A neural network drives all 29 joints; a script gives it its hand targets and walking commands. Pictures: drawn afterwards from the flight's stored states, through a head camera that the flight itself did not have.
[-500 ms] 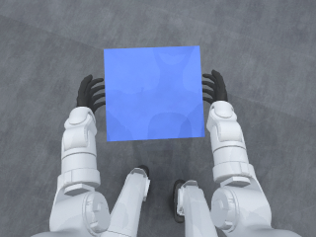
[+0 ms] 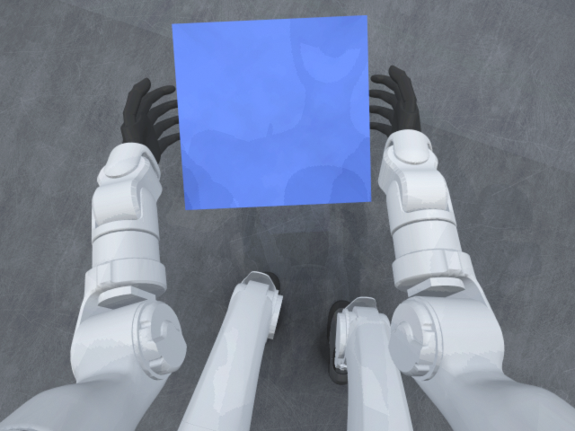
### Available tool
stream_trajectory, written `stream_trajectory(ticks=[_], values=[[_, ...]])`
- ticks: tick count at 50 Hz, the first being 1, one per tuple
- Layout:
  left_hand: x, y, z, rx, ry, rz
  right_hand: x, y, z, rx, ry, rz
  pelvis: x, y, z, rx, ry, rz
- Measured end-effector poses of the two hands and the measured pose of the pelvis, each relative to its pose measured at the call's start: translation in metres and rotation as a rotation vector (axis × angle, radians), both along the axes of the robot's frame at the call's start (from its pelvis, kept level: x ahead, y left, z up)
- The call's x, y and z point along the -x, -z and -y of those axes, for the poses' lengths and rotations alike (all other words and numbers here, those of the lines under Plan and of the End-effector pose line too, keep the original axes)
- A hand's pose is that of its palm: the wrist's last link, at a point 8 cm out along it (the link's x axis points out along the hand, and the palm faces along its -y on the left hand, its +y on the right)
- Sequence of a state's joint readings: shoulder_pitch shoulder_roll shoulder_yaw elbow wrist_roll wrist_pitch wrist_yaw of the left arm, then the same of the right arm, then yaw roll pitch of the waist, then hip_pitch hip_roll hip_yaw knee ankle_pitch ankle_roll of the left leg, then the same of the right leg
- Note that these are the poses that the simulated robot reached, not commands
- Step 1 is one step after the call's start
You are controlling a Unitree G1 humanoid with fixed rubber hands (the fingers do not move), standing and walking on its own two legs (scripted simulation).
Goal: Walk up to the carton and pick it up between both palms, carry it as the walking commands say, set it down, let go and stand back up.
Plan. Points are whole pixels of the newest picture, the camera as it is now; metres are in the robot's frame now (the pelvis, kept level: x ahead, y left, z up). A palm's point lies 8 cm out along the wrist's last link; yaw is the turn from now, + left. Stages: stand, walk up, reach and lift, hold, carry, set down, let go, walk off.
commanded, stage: set down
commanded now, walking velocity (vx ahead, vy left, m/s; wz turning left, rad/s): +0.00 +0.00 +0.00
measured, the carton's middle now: (276, 127) +0.51 +0.11 -0.18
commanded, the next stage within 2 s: none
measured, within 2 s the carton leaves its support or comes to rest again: neither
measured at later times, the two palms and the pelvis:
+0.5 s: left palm (169, 144) +0.45 +0.27 -0.18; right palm (383, 132) +0.52 -0.05 -0.18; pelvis -0.03 +0.02 -0.07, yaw -2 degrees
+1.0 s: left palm (189, 148) +0.47 +0.28 -0.27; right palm (371, 137) +0.54 -0.05 -0.28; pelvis -0.04 +0.01 -0.13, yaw -2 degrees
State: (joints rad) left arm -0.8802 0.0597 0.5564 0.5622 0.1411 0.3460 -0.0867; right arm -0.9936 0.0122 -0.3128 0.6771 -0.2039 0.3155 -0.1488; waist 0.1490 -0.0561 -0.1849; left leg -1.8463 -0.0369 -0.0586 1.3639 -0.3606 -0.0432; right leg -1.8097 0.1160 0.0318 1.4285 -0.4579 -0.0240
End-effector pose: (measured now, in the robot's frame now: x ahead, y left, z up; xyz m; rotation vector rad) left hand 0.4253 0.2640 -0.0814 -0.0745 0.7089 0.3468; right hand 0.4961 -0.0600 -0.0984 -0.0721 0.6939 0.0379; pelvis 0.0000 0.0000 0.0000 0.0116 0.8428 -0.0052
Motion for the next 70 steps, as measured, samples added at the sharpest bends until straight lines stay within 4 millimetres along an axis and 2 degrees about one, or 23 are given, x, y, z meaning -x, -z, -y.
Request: stream_trajectory(ticks=[14, 22, 47, 53, 58, 61, 63, 65, 70], values=[[-0.018, 0.056, -0.001, 0.012, 0.02, -0.015, -0.013, 0.047, 0.0, 0.039, 0.009, -0.027, 0.02, 0.041, -0.015, 0.025, 0.001, 0.003], [-0.025, 0.085, -0.008, -0.001, 0.019, -0.014, -0.023, 0.074, -0.007, 0.033, -0.003, -0.027, 0.025, 0.063, -0.02, 0.033, 0.0, 0.0], [-0.046, 0.175, -0.012, -0.023, 0.059, -0.025, -0.045, 0.169, -0.01, 0.033, 0.0, -0.023, 0.033, 0.125, -0.013, 0.016, 0.019, 0.006], [-0.048, 0.205, -0.019, -0.019, 0.043, -0.007, -0.052, 0.195, -0.019, 0.025, 0.001, -0.004, 0.041, 0.136, -0.01, 0.01, 0.024, 0.088], [-0.046, 0.241, -0.025, -0.004, 0.025, 0.006, -0.052, 0.226, -0.026, 0.034, -0.005, 0.006, 0.048, 0.144, -0.01, 0.01, 0.027, 0.2], [-0.041, 0.261, -0.027, 0.007, 0.006, -0.022, -0.046, 0.24, -0.029, 0.032, -0.008, -0.026, 0.046, 0.155, -0.013, 0.019, 0.038, 0.197], [-0.04, 0.264, -0.026, -0.001, 0.014, -0.05, -0.043, 0.243, -0.027, 0.045, -0.009, -0.049, 0.044, 0.16, -0.016, 0.026, 0.033, 0.213], [-0.047, 0.258, -0.025, -0.007, 0.036, -0.045, -0.045, 0.242, -0.025, 0.062, -0.008, -0.046, 0.044, 0.164, -0.019, 0.027, 0.027, 0.228], [-0.078, 0.236, -0.024, -0.009, 0.068, 0.019, -0.065, 0.228, -0.02, 0.075, -0.008, -0.001, 0.044, 0.172, -0.024, 0.028, 0.029, 0.243]])
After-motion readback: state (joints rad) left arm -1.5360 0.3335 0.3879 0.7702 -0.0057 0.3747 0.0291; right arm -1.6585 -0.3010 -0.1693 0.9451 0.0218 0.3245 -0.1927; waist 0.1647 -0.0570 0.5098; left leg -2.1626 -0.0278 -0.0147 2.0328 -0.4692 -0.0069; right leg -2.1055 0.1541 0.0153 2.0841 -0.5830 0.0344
